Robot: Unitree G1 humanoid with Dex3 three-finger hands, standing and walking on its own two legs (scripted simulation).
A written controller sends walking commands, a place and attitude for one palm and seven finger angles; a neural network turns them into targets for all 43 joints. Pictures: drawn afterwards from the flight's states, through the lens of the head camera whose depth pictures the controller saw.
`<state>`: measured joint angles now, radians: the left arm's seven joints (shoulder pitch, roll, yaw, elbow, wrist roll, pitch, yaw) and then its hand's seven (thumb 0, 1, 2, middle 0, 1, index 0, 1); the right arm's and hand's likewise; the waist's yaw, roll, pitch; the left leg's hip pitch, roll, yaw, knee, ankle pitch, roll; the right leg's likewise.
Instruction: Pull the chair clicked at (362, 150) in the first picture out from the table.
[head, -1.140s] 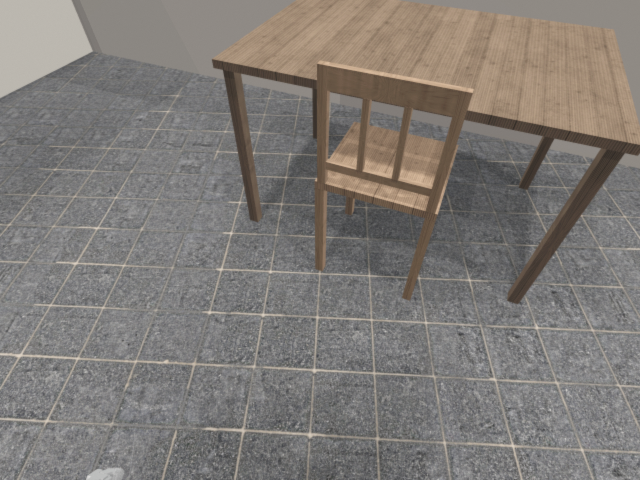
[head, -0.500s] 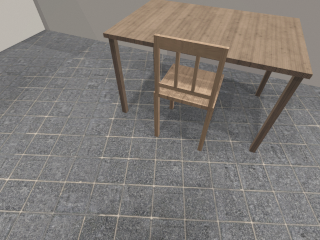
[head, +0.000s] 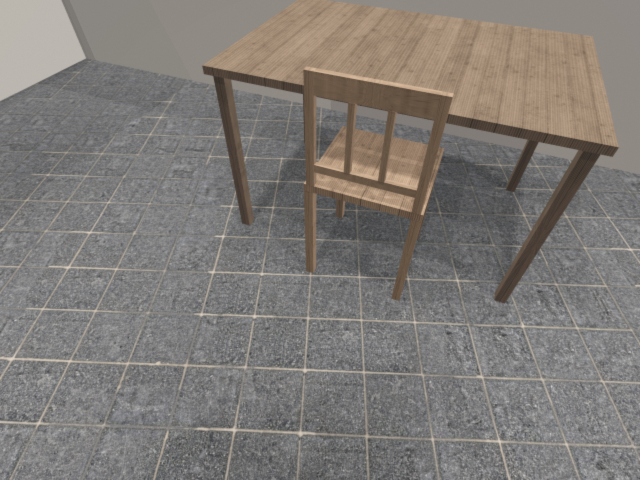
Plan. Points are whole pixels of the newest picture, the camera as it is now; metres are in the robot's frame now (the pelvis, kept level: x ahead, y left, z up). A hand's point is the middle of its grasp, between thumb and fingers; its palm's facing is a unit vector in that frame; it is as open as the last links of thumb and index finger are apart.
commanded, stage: look at it before walking up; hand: left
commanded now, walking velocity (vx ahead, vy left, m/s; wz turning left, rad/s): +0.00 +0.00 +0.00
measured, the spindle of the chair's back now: (350, 139) +0.99 -0.03 -0.12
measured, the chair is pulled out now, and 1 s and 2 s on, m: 0.00 0.00 0.00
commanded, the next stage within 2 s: walk to a spot facing it in 0.50 s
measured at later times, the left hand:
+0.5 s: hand out of the picture +0.08 +0.25 -0.15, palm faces -0.01 -0.94 -0.35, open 7.4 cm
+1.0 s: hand out of the picture +0.01 +0.26 -0.20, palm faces +0.19 -0.96 -0.21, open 7.4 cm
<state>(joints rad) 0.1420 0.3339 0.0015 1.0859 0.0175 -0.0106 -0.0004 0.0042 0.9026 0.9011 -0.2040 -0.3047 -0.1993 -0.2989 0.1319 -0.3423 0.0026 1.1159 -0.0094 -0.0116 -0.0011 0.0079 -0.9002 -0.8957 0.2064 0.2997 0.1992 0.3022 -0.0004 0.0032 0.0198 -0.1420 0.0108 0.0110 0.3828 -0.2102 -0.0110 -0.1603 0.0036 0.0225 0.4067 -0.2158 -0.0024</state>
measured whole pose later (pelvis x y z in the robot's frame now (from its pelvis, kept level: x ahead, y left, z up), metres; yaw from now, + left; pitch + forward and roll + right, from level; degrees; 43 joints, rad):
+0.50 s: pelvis +0.01 +0.00 +0.00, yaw +0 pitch -2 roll +0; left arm 0.14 0.34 0.00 1.10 0.02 -0.01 0.00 0.00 0.90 0.90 -0.20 -0.30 -0.20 -0.30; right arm 0.12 -0.34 0.00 1.12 -0.01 -0.01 0.00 0.01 -0.90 -0.90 0.21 0.30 0.20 0.30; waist 0.01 0.00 0.02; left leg -0.12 0.01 0.01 0.36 -0.21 -0.01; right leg -0.14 0.00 0.02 0.39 -0.22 0.00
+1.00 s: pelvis +0.05 +0.05 -0.02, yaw +11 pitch -1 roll +0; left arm 0.32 0.25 0.05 1.04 0.03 0.02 -0.01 0.00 0.90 0.90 -0.20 -0.30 -0.20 -0.30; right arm 0.31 -0.23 -0.03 1.01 -0.02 -0.02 0.03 0.01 -0.90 -0.90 0.20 0.30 0.20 0.30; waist -0.02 -0.04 0.04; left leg -0.33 0.02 0.09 0.66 -0.31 0.04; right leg -0.26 -0.11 -0.08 0.88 -0.50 0.04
